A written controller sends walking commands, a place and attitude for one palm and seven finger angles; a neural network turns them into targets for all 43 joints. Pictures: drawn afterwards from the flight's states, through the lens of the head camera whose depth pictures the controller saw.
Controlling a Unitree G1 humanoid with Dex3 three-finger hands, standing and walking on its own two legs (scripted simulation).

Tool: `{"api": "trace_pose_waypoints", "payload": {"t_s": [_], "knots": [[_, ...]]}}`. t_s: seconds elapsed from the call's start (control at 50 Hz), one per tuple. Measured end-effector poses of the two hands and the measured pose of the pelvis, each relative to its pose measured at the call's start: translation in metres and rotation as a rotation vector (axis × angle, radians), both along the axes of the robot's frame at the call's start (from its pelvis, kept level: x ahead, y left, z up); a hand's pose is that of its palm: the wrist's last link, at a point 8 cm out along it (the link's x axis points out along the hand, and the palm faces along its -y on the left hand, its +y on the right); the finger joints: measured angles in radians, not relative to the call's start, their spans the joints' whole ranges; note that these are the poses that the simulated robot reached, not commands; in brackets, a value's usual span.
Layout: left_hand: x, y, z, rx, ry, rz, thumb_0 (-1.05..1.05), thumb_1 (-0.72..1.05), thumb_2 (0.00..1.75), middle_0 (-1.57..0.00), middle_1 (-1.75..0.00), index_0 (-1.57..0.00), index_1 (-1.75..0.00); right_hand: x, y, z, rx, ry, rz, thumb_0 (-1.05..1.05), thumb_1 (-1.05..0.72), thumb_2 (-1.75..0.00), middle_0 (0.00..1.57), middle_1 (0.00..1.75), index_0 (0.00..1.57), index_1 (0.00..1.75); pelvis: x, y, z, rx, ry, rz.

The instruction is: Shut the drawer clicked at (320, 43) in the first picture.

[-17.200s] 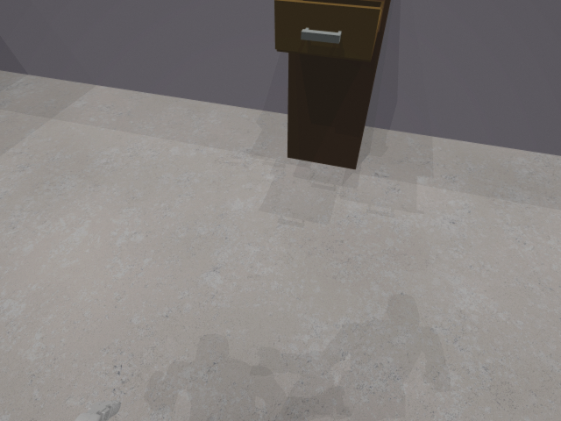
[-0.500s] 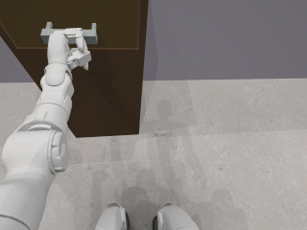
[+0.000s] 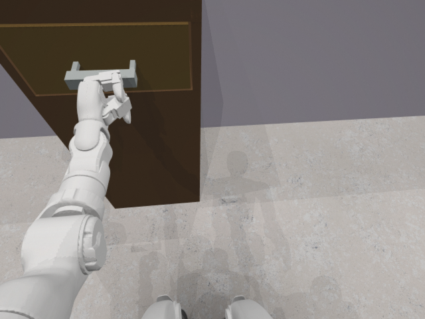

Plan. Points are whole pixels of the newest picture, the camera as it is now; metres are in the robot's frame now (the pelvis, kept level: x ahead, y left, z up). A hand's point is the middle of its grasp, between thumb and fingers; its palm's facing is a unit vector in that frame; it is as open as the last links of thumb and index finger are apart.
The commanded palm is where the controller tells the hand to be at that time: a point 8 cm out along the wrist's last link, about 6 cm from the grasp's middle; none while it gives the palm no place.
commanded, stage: pull the fist back off the drawer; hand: left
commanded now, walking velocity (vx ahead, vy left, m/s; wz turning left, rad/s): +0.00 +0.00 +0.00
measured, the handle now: (103, 72) +0.59 +0.16 +0.09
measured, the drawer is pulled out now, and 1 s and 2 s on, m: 0.00 0.00 0.00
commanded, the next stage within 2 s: draw the hand back to the body in 0.06 s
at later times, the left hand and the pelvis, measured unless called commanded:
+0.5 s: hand (89, 135) +0.41 +0.16 +0.12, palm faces +0.04 -1.00 -0.03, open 3.3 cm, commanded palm +0.37 +0.20 +0.14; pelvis +0.04 -0.02 +0.03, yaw +2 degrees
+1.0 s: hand (14, 208) +0.28 +0.21 +0.17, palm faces +0.28 -0.93 -0.26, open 3.3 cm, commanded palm +0.23 +0.25 +0.19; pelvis +0.02 -0.01 +0.06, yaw +2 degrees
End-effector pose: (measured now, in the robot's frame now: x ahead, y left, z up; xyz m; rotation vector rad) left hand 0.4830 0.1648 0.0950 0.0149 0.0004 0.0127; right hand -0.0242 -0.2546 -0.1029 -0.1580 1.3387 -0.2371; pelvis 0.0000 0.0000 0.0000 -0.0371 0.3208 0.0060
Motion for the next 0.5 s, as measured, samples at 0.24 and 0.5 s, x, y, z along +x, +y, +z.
{"api": "trace_pose_waypoints", "payload": {"t_s": [0.24, 0.5], "knots": [[-0.009, 0.013, 0.003, 0.014, -0.033, 0.015, 0.02, 0.9, 0.9, -1.4, -1.6, -1.4, -1.6, 0.067, -0.013, 0.002, 0.01, -0.086, 0.028, 0.01, -0.91, -0.9, 0.2, 0.3, 0.2, 0.29, 0.023, -0.01, 0.007, 0.013, -0.024, 0.004], [-0.098, 0.046, 0.031, 0.021, -0.024, 0.031, 0.01, 0.9, 0.9, -1.4, -1.6, -1.4, -1.6, 0.171, -0.015, 0.036, 0.027, -0.375, 0.113, 0.01, -0.91, -0.9, 0.2, 0.3, 0.2, 0.29, 0.042, -0.019, 0.029, 0.032, -0.149, 0.019]]}}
